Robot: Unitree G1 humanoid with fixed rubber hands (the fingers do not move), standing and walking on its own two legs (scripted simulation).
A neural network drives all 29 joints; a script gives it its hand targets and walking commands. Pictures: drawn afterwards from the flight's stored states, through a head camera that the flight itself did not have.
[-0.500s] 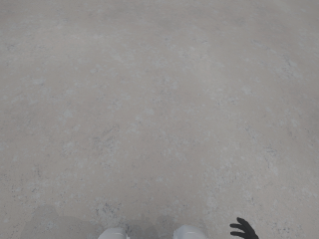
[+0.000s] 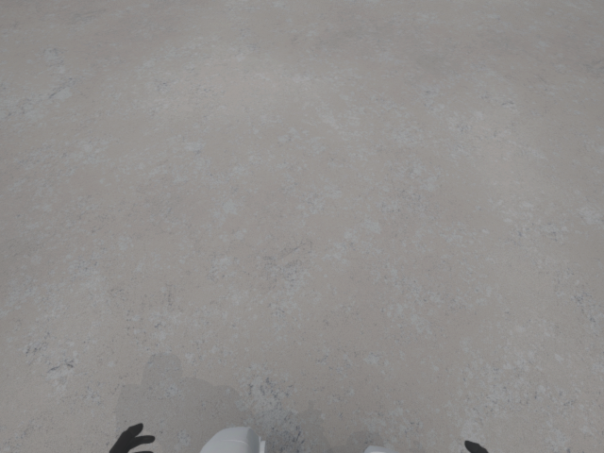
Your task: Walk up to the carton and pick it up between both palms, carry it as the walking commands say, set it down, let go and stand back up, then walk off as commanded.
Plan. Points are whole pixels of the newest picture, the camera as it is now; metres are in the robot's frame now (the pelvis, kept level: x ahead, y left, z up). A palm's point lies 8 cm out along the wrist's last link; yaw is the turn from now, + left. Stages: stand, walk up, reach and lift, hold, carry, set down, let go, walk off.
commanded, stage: walk up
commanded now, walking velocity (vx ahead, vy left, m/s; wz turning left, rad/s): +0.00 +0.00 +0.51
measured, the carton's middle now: out of the picture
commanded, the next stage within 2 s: none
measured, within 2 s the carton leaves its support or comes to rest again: neither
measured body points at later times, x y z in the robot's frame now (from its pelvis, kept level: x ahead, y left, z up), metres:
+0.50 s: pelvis +0.01 +0.04 +0.00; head +0.06 +0.04 +0.45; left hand +0.09 +0.30 -0.13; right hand +0.12 -0.20 -0.16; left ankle +0.00 +0.11 -0.72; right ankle +0.04 -0.08 -0.73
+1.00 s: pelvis +0.00 +0.12 +0.01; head +0.03 +0.16 +0.45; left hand -0.03 +0.39 -0.15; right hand +0.19 -0.08 -0.12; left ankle -0.02 +0.17 -0.73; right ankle +0.05 -0.02 -0.68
